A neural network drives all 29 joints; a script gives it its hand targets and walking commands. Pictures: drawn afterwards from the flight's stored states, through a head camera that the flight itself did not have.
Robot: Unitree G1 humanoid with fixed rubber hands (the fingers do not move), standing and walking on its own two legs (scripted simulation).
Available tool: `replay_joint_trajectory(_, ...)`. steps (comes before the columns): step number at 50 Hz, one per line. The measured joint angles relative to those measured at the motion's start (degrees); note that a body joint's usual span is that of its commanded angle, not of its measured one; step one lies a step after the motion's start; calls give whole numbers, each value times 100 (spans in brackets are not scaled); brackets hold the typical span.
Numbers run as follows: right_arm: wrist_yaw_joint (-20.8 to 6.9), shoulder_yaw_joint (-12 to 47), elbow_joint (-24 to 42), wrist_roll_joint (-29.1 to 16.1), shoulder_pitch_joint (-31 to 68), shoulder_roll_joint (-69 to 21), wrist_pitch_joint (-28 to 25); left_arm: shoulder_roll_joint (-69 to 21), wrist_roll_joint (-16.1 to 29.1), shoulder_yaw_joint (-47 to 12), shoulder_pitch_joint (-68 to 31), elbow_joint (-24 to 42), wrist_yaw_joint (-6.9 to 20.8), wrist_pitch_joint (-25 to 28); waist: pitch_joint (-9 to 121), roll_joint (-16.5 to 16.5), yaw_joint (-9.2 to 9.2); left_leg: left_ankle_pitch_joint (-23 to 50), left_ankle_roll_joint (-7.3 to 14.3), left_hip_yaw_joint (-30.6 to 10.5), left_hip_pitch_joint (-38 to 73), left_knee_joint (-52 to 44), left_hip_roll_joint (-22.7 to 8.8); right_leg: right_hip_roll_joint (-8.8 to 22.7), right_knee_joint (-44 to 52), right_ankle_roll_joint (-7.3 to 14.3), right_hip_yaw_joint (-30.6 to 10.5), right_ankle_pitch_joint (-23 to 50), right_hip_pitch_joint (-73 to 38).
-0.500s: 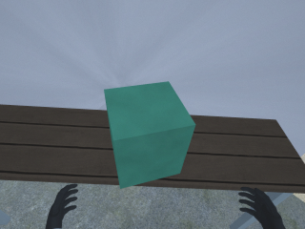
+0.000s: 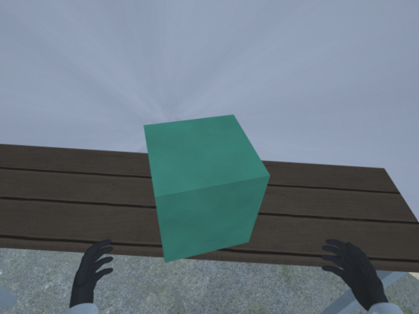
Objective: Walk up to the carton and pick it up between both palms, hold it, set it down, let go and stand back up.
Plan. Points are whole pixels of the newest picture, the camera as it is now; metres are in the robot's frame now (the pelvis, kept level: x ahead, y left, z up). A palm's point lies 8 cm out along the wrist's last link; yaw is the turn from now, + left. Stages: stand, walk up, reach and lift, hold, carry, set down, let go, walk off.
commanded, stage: reach and lift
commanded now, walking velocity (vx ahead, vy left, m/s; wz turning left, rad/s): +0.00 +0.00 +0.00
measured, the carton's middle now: (199, 187) +0.41 +0.04 +0.01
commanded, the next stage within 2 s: none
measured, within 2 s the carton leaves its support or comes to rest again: neither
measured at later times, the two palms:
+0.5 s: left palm (95, 249) +0.23 +0.21 +0.05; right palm (349, 239) +0.27 -0.24 +0.06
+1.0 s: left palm (89, 206) +0.28 +0.22 +0.10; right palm (332, 183) +0.34 -0.22 +0.12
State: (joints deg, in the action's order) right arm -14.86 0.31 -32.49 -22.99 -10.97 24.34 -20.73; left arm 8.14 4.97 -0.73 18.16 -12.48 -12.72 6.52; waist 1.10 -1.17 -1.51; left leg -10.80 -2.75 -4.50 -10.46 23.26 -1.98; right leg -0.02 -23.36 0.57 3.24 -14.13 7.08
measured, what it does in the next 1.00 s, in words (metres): stands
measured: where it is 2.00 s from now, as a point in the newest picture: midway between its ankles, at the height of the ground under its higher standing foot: outside the picture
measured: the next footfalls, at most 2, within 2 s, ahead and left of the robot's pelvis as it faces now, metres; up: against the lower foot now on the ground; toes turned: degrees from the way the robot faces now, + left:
none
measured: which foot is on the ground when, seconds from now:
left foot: down 0.00-1.00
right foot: down 0.00-1.00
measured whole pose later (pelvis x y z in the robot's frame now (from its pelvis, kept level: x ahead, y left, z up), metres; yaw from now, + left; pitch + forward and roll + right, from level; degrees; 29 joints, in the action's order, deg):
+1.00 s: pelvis -0.01 +0.00 +0.00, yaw +0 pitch -1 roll +0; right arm -4.6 0.3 -23.9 -24.2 20.4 24.3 11.0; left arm 8.2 5.4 6.2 -10.1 2.5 -11.0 -33.9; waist 0.9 -1.1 -3.4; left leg -7.9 -3.1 -4.5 -10.5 19.4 -2.2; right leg -0.2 -20.9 0.8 3.2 -12.0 7.8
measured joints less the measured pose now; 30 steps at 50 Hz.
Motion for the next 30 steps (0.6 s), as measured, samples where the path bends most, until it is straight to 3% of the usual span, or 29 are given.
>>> replay_joint_trajectory(18,474,-1,1084,-90,513,0,1068,0,9,-1,-565,1174,83,-1496,32,0,-20,123,-14,0,-1,-241,-21,-20,206,18,0,100,19)
replay_joint_trajectory(30,711,-1,1270,-90,1348,0,1859,1,9,171,-1292,1466,112,-2425,-19,0,-129,230,-18,0,-1,-343,-22,-20,246,23,0,176,49)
